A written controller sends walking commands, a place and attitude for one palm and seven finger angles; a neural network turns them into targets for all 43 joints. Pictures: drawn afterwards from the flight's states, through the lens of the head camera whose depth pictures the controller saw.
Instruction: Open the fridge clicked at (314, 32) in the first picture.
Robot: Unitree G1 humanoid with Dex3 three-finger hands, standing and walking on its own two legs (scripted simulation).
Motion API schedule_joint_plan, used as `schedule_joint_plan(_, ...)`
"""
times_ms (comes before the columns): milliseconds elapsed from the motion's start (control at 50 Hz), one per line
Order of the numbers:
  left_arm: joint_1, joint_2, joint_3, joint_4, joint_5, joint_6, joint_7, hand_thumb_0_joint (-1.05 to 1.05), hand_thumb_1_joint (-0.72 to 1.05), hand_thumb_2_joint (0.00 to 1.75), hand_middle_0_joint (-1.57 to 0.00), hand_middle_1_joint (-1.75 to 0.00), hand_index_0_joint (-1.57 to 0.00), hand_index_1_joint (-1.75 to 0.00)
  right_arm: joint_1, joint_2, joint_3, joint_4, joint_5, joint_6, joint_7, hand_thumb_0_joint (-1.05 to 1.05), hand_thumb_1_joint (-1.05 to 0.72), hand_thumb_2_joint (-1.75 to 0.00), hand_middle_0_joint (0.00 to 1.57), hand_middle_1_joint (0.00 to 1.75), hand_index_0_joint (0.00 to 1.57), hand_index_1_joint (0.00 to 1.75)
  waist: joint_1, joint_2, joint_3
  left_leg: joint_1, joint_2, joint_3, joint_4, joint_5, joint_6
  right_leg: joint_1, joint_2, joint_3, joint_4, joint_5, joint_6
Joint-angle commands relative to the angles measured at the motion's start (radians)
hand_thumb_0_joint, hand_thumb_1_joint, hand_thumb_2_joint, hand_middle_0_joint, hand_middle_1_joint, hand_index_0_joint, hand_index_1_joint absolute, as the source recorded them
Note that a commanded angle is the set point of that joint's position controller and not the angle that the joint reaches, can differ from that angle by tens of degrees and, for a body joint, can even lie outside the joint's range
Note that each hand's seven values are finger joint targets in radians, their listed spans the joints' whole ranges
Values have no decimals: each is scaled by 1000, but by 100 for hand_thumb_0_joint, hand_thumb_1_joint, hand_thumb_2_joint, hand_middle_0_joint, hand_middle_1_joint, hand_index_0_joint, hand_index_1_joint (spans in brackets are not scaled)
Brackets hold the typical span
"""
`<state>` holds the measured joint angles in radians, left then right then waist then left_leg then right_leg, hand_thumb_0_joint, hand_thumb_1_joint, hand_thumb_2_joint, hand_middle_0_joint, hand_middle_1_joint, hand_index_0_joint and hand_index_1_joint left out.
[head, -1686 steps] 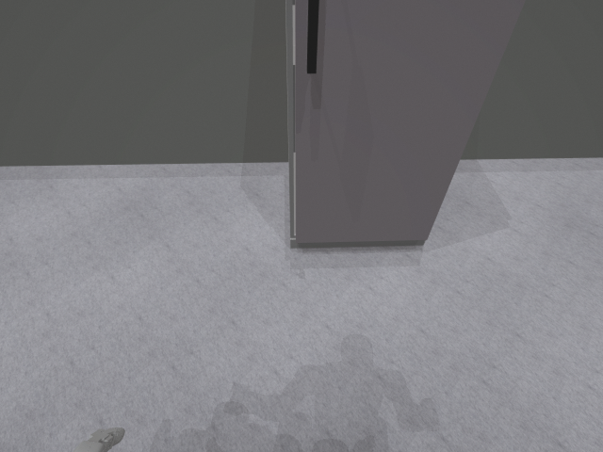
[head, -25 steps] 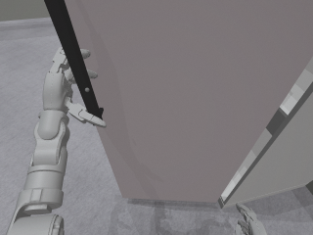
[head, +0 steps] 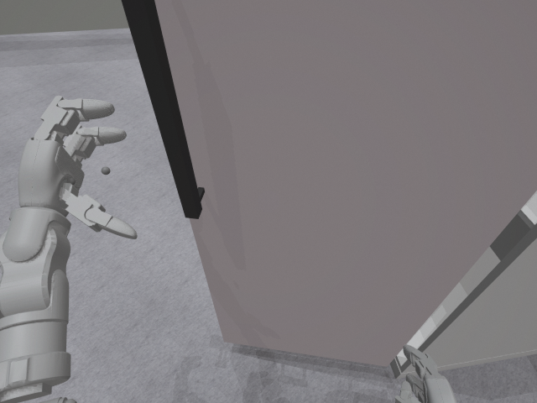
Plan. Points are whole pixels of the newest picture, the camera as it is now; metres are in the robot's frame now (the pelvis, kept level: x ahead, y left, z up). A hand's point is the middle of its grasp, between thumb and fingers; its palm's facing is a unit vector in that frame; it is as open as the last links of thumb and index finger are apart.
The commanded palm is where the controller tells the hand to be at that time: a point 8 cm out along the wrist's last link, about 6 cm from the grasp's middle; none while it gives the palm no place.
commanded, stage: slip the hand off the handle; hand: left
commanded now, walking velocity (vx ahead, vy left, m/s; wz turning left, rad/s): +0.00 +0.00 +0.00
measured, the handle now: (172, 100) +0.41 +0.17 +0.26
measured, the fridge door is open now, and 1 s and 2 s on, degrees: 73 73 73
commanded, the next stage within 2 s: draw the hand back to the body in 0.66 s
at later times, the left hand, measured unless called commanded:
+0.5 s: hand (73, 233) +0.23 +0.23 +0.21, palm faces +0.18 -0.97 -0.17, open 14.7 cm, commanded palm +0.19 +0.27 +0.21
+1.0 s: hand (76, 257) +0.21 +0.23 +0.20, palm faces +0.10 -0.99 -0.08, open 14.7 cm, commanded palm +0.16 +0.27 +0.21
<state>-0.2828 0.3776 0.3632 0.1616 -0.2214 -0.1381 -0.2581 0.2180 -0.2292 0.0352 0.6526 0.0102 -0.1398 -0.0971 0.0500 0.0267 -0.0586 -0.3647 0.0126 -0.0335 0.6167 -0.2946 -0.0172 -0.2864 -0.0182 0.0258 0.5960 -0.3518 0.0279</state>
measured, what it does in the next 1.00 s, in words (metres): stands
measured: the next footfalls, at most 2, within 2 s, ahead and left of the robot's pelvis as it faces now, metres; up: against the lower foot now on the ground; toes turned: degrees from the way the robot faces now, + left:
none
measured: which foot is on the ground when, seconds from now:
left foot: down 0.00-1.00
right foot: down 0.00-1.00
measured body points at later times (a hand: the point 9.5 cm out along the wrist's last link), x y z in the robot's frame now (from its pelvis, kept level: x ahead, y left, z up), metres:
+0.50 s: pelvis -0.03 -0.01 +0.00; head -0.06 -0.03 +0.45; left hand +0.21 +0.28 +0.22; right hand +0.16 -0.23 -0.08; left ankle +0.02 +0.13 -0.73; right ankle -0.03 -0.14 -0.73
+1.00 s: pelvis -0.01 -0.01 +0.00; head -0.05 -0.03 +0.45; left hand +0.20 +0.28 +0.20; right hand +0.20 -0.21 -0.06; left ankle +0.01 +0.13 -0.73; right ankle -0.03 -0.14 -0.73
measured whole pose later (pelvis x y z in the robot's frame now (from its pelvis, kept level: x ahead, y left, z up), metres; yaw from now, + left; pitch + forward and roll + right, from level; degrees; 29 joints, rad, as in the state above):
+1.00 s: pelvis -0.01 -0.01 +0.00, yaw +1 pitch -3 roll +0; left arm 0.12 0.35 0.37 -0.33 -0.35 0.32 -0.29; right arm 0.21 -0.25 0.08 0.65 0.05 -0.27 -0.12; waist 0.10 0.06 -0.07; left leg -0.26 0.01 -0.05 0.56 -0.26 -0.02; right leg -0.18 -0.02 0.01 0.55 -0.33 0.02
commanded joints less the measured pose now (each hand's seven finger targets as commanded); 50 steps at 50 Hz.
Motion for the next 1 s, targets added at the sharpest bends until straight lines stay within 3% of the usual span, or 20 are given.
schedule_joint_plan(0,-190,207,102,-302,-33,-103,19,0,-55,20,-25,-115,-25,-115,-62,-129,-47,-171,-3,-65,9,0,-90,-90,20,30,20,30,33,29,-312,204,-18,28,-43,385,24,53,42,-69,-21,434,-45)
schedule_joint_plan(40,-154,176,66,-328,-23,-110,21,0,-55,20,-25,-115,-25,-115,-72,-127,-44,-179,-1,-66,17,0,-90,-90,20,30,20,30,28,32,-270,184,-16,33,-49,343,22,31,45,-72,-23,391,-45)
schedule_joint_plan(60,-124,183,76,-336,-24,-111,27,0,-55,20,-25,-115,-25,-115,-71,-129,-46,-182,-1,-67,19,0,-90,-90,20,30,20,30,30,-4,-258,173,-13,34,-47,338,28,40,44,-69,-26,398,-43)
schedule_joint_plan(100,-109,205,96,-334,-26,-96,28,0,-55,20,-25,-115,-25,-115,-80,-134,-45,-179,5,-67,15,0,-90,-90,20,30,20,30,25,2,-189,139,-12,37,-64,252,28,7,45,-67,-43,321,-41)
schedule_joint_plan(140,-138,185,70,-357,-25,-85,30,0,-55,20,-25,-115,-25,-115,-94,-131,-39,-181,8,-70,7,0,-90,-90,20,30,20,30,14,11,-143,128,-15,35,-79,177,30,-20,45,-64,-65,240,-41)
schedule_joint_plan(200,-131,208,96,-404,-31,-86,40,0,-55,20,-25,-115,-25,-115,-109,-129,-35,-177,6,-83,-5,0,-90,-90,20,30,20,30,18,41,-146,139,-19,33,-87,130,31,-17,42,-55,-81,181,-43)
schedule_joint_plan(220,-132,189,75,-435,-31,-93,39,0,-55,20,-25,-115,-25,-115,-114,-125,-31,-180,4,-90,-6,0,-90,-90,20,30,20,30,17,48,-157,147,-21,30,-90,123,31,-15,41,-57,-81,171,-43)
schedule_joint_plan(280,-101,179,68,-443,-38,-108,38,0,-55,20,-25,-115,-25,-115,-118,-124,-29,-169,4,-106,-12,0,-90,-90,20,30,20,30,13,25,-156,144,-22,32,-87,98,34,-15,40,-52,-92,146,-39)
schedule_joint_plan(440,-73,162,34,-414,-56,-87,4,0,-55,20,-25,-115,-25,-115,-141,-124,-16,-160,11,-144,-31,0,-90,-90,20,30,20,30,11,21,-55,103,-27,22,-114,-79,33,-62,31,-36,-142,-58,-33)
schedule_joint_plan(500,-47,157,31,-462,-58,-81,8,0,-55,20,-25,-115,-25,-115,-146,-122,-13,-169,8,-161,-30,0,-90,-90,20,30,20,30,21,36,-80,122,-27,20,-111,-56,35,-46,29,-37,-134,-34,-35)
schedule_joint_plan(600,68,195,100,-519,-65,-90,25,0,-55,20,-25,-115,-25,-115,-144,-122,-13,-171,-3,-175,-20,0,-90,-90,20,30,20,30,47,3,-102,123,-26,22,-98,7,34,-6,26,-39,-122,22,-36)
schedule_joint_plan(620,67,170,79,-532,-68,-88,22,0,-55,20,-25,-115,-25,-115,-147,-120,-9,-174,-5,-177,-17,0,-90,-90,20,30,20,30,44,10,-95,125,-27,25,-97,20,35,-7,25,-41,-120,44,-34)
schedule_joint_plan(660,51,184,94,-528,-74,-87,26,0,-55,20,-25,-115,-25,-115,-144,-125,-13,-162,-6,-179,-22,0,-90,-90,20,30,20,30,36,-19,-82,124,-24,27,-88,21,36,-16,27,-37,-130,44,-30)
schedule_joint_plan(720,38,174,88,-506,-77,-73,19,0,-55,20,-25,-115,-25,-115,-135,-124,-12,-151,-2,-184,-29,0,-90,-90,20,30,20,30,27,4,-51,119,-24,25,-96,18,33,-29,28,-43,-131,50,-30)
schedule_joint_plan(760,55,165,74,-535,-72,-69,10,0,-55,20,-25,-115,-25,-115,-134,-129,-14,-152,-4,-188,-29,0,-90,-90,20,30,20,30,28,16,-83,136,-24,24,-90,60,34,-7,29,-47,-114,107,-33)
schedule_joint_plan(780,140,160,90,-439,-127,76,-9,0,-55,20,-25,-115,-25,-115,-158,-126,-8,-155,23,-192,-35,0,-90,-90,20,30,20,30,62,49,-113,128,-18,25,-123,35,34,33,17,-43,-129,118,-34)
schedule_joint_plan(800,80,164,78,-557,-130,141,-20,0,-55,20,-25,-115,-25,-115,-169,-124,-3,-170,31,-192,-40,0,-90,-90,20,30,20,30,57,57,-136,157,-21,25,-131,63,37,56,16,-54,-132,148,-30)
schedule_joint_plan(840,82,157,72,-636,-135,229,-27,0,-55,20,-25,-115,-25,-115,-181,-120,0,-186,31,-201,-45,0,-90,-90,20,30,20,30,62,81,-167,190,-25,24,-129,136,39,80,16,-64,-122,225,-31)
schedule_joint_plan(920,187,157,77,-738,-152,416,-34,0,-55,20,-25,-115,-25,-115,-196,-117,12,-199,45,-208,-35,0,-90,-90,20,30,20,30,69,40,-157,219,-24,17,-137,218,44,89,21,-89,-118,315,-30)
schedule_joint_plan(980,198,190,145,-804,-161,470,-13,0,-55,20,-25,-115,-25,-115,-200,-119,11,-197,42,-201,-29,0,-90,-90,20,30,20,30,69,10,-151,238,-24,12,-135,272,41,94,29,-97,-120,349,-32)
